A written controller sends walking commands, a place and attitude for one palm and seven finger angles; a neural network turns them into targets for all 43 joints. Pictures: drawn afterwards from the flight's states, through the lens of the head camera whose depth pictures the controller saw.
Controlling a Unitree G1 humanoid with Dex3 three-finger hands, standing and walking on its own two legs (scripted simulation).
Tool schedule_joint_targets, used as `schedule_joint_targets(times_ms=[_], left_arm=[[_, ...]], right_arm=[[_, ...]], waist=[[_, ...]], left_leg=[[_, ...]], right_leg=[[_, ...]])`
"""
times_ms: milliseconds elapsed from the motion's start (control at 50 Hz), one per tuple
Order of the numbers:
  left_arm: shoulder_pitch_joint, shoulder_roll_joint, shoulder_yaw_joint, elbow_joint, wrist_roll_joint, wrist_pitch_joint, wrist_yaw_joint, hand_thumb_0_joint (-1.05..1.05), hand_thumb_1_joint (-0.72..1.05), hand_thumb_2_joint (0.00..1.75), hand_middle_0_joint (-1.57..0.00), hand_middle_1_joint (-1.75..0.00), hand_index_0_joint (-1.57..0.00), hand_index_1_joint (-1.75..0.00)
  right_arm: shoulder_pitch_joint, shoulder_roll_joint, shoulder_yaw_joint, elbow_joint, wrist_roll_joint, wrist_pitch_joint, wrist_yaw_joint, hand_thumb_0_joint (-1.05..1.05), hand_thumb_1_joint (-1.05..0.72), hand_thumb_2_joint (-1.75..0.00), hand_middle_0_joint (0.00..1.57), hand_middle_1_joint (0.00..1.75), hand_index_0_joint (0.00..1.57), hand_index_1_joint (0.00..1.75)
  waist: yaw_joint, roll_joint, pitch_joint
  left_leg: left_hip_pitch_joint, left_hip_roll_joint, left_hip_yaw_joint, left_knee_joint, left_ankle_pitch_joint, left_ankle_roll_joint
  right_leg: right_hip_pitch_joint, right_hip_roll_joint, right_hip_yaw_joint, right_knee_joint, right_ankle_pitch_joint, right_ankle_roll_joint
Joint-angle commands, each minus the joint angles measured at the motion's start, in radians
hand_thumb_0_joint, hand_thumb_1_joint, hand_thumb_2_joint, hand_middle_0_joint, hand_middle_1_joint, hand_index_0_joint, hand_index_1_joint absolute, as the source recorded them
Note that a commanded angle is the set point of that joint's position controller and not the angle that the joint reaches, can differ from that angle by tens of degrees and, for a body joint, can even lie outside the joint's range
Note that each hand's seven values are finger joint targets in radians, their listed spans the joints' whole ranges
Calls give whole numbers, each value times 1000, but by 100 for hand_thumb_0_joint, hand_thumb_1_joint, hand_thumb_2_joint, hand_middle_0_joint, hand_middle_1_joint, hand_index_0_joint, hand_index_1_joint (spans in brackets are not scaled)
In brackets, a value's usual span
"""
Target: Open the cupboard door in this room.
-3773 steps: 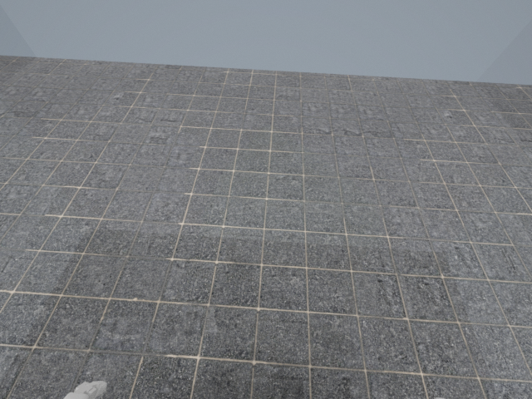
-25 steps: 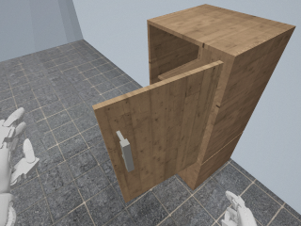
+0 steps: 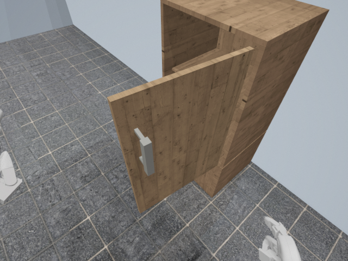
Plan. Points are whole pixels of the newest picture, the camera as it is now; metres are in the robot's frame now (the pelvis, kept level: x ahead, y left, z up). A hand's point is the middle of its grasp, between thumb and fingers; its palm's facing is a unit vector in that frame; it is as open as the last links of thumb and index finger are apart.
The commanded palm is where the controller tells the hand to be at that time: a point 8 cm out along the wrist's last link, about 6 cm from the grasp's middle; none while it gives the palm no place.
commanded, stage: step back with the hand held close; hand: left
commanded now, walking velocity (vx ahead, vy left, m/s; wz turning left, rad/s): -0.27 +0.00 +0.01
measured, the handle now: (143, 152) +0.37 +0.11 +0.03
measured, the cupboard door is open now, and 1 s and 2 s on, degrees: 83 83 83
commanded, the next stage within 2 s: stop stepping back and stand still in 0.76 s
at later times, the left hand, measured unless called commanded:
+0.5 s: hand out of the picture +0.14 +0.29 +0.17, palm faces +0.48 -0.73 -0.49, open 7.4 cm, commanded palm +0.06 +0.32 +0.19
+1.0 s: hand out of the picture +0.03 +0.19 +0.19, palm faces +0.29 -0.75 -0.59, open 7.4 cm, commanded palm -0.01 +0.23 +0.19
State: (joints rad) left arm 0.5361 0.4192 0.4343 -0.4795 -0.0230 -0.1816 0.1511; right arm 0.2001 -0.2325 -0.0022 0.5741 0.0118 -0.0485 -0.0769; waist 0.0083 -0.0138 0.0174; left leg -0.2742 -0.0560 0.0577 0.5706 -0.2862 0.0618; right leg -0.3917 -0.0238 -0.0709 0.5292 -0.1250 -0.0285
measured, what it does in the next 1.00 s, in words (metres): walks backwards: right foot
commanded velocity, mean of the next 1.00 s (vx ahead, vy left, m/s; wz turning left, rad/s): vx -0.24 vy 0.04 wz -0.02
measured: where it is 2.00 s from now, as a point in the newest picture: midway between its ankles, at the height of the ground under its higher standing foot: outside the picture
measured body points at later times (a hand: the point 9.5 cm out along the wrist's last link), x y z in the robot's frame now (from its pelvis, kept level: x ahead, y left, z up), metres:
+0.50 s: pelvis -0.05 +0.01 -0.01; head -0.02 +0.05 +0.44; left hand +0.11 +0.33 +0.19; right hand +0.13 -0.22 -0.08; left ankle +0.01 +0.08 -0.73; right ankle -0.01 -0.12 -0.68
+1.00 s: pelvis -0.17 -0.06 +0.01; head -0.14 -0.04 +0.46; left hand +0.00 +0.23 +0.22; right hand +0.00 -0.30 -0.07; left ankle -0.11 +0.07 -0.67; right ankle -0.26 -0.12 -0.73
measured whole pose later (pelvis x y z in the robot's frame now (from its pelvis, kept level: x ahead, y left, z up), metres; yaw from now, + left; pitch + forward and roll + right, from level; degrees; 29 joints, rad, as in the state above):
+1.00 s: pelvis -0.17 -0.06 +0.01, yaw -4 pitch +5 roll +3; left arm 0.70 0.53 0.52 -0.64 -0.07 -0.23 0.11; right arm 0.17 -0.20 0.02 0.62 0.01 -0.07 -0.03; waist 0.03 -0.10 -0.02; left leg -0.63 -0.01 0.04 0.92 -0.30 -0.03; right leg -0.17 0.01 -0.03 0.45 -0.37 -0.06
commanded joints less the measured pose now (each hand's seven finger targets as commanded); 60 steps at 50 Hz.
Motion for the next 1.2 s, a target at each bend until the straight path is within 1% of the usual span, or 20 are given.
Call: schedule_joint_targets(times_ms=[0, 120, 180, 240, 320, 360, 400, 420, 480, 560, 660, 780, 820, 860, 880, 900, 940, 1000, 1120, 1180], left_arm=[[-56, 155, 104, -209, 19, -67, 24, 0, 90, 90, -20, -30, -20, -30], [-118, 190, 152, -240, 54, -89, 28, 0, 90, 90, -20, -30, -20, -30], [-113, 177, 146, -239, 47, -98, 18, 0, 90, 90, -20, -30, -20, -30], [-133, 177, 125, -245, 25, -98, 18, 0, 90, 90, -20, -30, -20, -30], [-89, 205, 142, -250, 8, -104, 40, 0, 90, 90, -20, -30, -20, -30], [-19, 195, 155, -280, 2, -108, 37, 0, 90, 90, -20, -30, -20, -30], [-20, 192, 195, -334, 24, -130, 46, 0, 90, 90, -20, -30, -20, -30], [-40, 242, 228, -338, 32, -134, 54, 0, 90, 90, -20, -30, -20, -30], [-25, 189, 184, -335, -3, -118, 39, 0, 90, 90, -20, -30, -20, -30], [-52, 115, 74, -314, -11, -99, 27, 0, 90, 90, -20, -30, -20, -30], [-108, 137, 57, -323, -19, -75, 7, 0, 90, 90, -20, -30, -20, -30], [83, 234, 196, -394, -74, -72, -12, 0, 90, 90, -20, -30, -20, -30], [136, 283, 251, -410, -83, -84, -19, 0, 90, 90, -20, -30, -20, -30], [144, 346, 284, -384, -76, -104, -15, 0, 90, 90, -20, -30, -20, -30], [122, 346, 298, -347, -74, -100, -2, 0, 90, 90, -20, -30, -20, -30], [148, 262, 242, -278, -70, -92, -5, 0, 90, 90, -20, -30, -20, -30], [126, 258, 239, -230, -53, -63, -3, 0, 90, 90, -20, -30, -20, -30], [4, 203, 154, -112, -31, -48, 29, 0, 90, 90, -20, -30, -20, -30], [-104, 177, 65, -137, -3, -40, 42, 0, 90, 90, -20, -30, -20, -30], [-24, 214, 116, -301, -11, -65, 51, 0, 90, 90, -20, -30, -20, -30]], right_arm=[[-93, -141, -48, -176, -4, -54, -10, 0, -90, -90, 20, 30, 20, 30], [-83, -140, -55, -189, -12, -64, -18, 0, -90, -90, 20, 30, 20, 30], [-69, -136, -57, -194, -11, -66, -10, 0, -90, -90, 20, 30, 20, 30], [-47, -118, -55, -171, -11, -63, 3, 0, -90, -90, 20, 30, 20, 30], [-66, -106, -42, -133, -12, -53, 8, 0, -90, -90, 20, 30, 20, 30], [-73, -120, -46, -152, -12, -52, 1, 0, -90, -90, 20, 30, 20, 30], [-102, -122, -55, -164, -36, -74, -8, 0, -90, -90, 20, 30, 20, 30], [-98, -104, -62, -142, -37, -88, -11, 0, -90, -90, 20, 30, 20, 30], [-85, -104, -77, -119, -24, -119, 3, 0, -90, -90, 20, 30, 20, 30], [-44, -98, -65, -54, -25, -160, 8, 0, -90, -90, 20, 30, 20, 30], [-68, -105, -60, -41, -29, -166, 19, 0, -90, -90, 20, 30, 20, 30], [-153, -84, -37, -119, -31, -121, 45, 0, -90, -90, 20, 30, 20, 30], [-180, -75, -32, -145, -31, -92, 47, 0, -90, -90, 20, 30, 20, 30], [-169, -65, -19, -154, -9, -63, 41, 0, -90, -90, 20, 30, 20, 30], [-138, -76, -22, -135, -16, -64, 41, 0, -90, -90, 20, 30, 20, 30], [-105, -74, -27, -100, -2, -68, 41, 0, -90, -90, 20, 30, 20, 30], [-121, -48, -13, -120, 11, -70, 28, 0, -90, -90, 20, 30, 20, 30], [-105, -82, -11, -84, 1, -71, -1, 0, -90, -90, 20, 30, 20, 30], [-97, -111, -32, -99, 8, -87, -15, 0, -90, -90, 20, 30, 20, 30], [-75, -126, -42, -131, 1, -82, -7, 0, -90, -90, 20, 30, 20, 30]], waist=[[-5, 69, -47], [2, 121, -51], [-11, 47, -40], [-23, -120, -50], [-25, -91, -101], [-23, 94, -99], [-17, 382, -91], [-22, 309, -96], [-9, 102, -114], [-20, 182, -193], [-14, 270, -282], [29, 280, -331], [32, 197, -278], [28, -151, -167], [25, -150, -99], [3, -143, -106], [-26, -150, -165], [-27, -51, -112], [-4, -185, -128], [-20, 16, -217]], left_leg=[[-389, 185, -223, -239, -301, 41], [-570, 235, -269, -286, -404, 81], [-540, 163, -218, -157, -412, 66], [-285, 79, -154, 102, -293, 6], [-25, 77, -109, 174, -162, -19], [-105, 159, -233, -99, -245, 25], [-453, 416, -496, -417, -357, 118], [-431, 455, -507, -431, -287, 126], [-124, 386, -329, -277, 67, 107], [226, 353, -256, -252, 498, 57], [325, 324, -189, -300, 540, 33], [197, 280, -102, -344, 386, 4], [93, 219, -68, -241, 211, -36], [-76, 57, 26, 238, -116, -105], [-221, 34, -54, 475, -169, -101], [-286, 34, -94, 547, -129, -89], [-354, 72, -40, 463, -47, -100], [-277, 73, 22, 325, -18, -83], [-122, 40, 52, -24, -32, -16], [128, 110, -21, -192, 378, 22]], right_leg=[[290, -63, 183, 35, -118, 15], [438, -2, 158, 221, 1, 34], [359, -50, 281, 127, -27, 5], [84, -194, 459, -162, -280, -67], [-102, -246, 359, -210, -271, -87], [-70, -115, 235, 4, -270, -20], [180, 81, 102, 533, -262, 43], [140, 80, 154, 707, -306, 40], [-68, 61, 146, 659, -367, 44], [-117, 50, 80, 390, -396, 61], [-8, 83, 47, 272, -404, 57], [202, 90, -18, -10, -298, 18], [246, 20, 15, -244, -111, -4], [44, -316, 359, -390, -15, -87], [-40, -396, 400, -390, -6, -119], [71, -304, 235, -272, 316, -44], [258, -248, 196, -131, 622, -30], [260, -262, 206, -140, 615, -47], [411, -244, 180, -63, 714, 27], [334, -132, 111, 129, 629, 81]])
